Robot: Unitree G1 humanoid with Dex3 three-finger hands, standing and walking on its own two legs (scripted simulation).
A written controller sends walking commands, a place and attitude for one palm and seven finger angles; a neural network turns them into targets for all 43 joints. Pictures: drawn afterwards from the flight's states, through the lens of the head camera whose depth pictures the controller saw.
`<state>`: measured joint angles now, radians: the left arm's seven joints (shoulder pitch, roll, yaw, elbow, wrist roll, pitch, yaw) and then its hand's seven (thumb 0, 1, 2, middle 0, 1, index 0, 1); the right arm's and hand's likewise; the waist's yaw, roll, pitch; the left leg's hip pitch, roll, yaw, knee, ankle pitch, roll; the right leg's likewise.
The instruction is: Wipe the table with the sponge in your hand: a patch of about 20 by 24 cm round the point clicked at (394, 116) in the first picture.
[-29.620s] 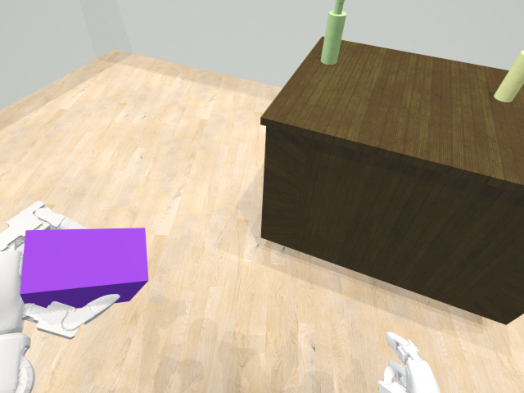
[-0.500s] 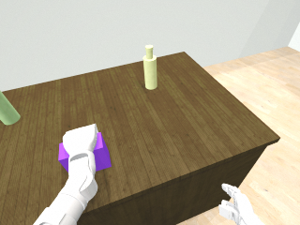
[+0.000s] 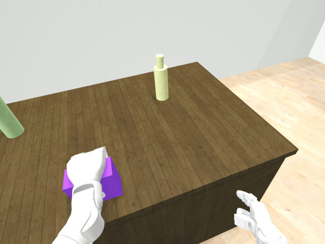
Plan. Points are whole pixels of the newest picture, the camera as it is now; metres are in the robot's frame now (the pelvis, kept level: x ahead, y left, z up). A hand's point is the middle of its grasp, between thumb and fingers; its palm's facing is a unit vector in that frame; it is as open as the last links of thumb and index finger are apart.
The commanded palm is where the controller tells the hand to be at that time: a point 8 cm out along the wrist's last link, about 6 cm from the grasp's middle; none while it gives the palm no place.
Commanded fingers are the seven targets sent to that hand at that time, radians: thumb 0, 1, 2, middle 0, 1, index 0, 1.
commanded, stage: slide across to the third lane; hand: left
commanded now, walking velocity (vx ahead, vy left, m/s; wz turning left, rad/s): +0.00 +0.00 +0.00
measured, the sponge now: (97, 185) +0.26 +0.23 -0.01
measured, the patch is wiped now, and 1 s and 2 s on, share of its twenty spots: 0.65 0.75 0.80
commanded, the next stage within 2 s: wipe forward along the third lane in 0.62 s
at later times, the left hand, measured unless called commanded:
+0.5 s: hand (109, 172) +0.28 +0.19 +0.04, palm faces -0.01 -0.06 -1.00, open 9.8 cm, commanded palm +0.25 +0.16 +0.08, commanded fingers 0.00 0.10 1.30 -1.20 -1.60 -1.20 -1.60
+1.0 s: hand (122, 165) +0.31 +0.16 +0.03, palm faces -0.04 -0.05 -1.00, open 9.8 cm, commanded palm +0.29 +0.15 +0.07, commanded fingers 0.00 0.10 1.30 -1.20 -1.60 -1.20 -1.60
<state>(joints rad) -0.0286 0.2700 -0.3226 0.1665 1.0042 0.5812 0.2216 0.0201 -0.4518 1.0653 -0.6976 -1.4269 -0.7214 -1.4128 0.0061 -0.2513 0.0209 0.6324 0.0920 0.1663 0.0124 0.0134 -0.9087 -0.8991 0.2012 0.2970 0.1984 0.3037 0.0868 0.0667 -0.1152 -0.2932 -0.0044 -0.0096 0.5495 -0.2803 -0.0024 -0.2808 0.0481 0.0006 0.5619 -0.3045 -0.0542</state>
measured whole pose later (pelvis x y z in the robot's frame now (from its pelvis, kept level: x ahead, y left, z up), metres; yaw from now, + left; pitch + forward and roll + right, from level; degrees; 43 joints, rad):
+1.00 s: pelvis -0.02 -0.02 +0.00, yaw +1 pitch +2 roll +1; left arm -0.40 0.14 -0.41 0.58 0.96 0.61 0.24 -0.01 -0.49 1.07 -0.75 -1.37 -0.78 -1.35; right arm -0.01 -0.24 0.01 0.71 0.09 0.15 -0.02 0.01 -0.91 -0.90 0.20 0.30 0.20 0.30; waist 0.08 0.06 -0.12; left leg -0.34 0.01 -0.04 0.54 -0.24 -0.02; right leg -0.33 0.06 -0.03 0.57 -0.28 -0.08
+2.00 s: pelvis -0.01 -0.02 -0.01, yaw +0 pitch +11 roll +0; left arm -0.78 0.28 -0.16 1.07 0.97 0.43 0.29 0.01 -0.50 1.07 -0.76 -1.37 -0.78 -1.35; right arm 0.17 -0.26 0.00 0.75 0.07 0.12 -0.05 0.01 -0.91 -0.90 0.20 0.30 0.20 0.30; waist -0.05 0.06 -0.14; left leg -0.54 0.03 -0.04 0.59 -0.25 -0.01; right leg -0.51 0.08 -0.02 0.58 -0.26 -0.08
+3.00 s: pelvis +0.02 +0.03 +0.00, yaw +0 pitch +12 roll -2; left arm -0.77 0.14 -0.29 1.05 0.94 0.55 0.38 -0.01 -0.46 1.07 -0.71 -1.43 -0.73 -1.42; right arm 0.16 -0.22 -0.02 0.77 0.05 0.15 0.04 0.01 -0.91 -0.90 0.20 0.30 0.20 0.30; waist 0.00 0.04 -0.19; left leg -0.49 -0.02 0.00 0.59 -0.30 0.04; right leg -0.44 0.04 0.01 0.52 -0.28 -0.01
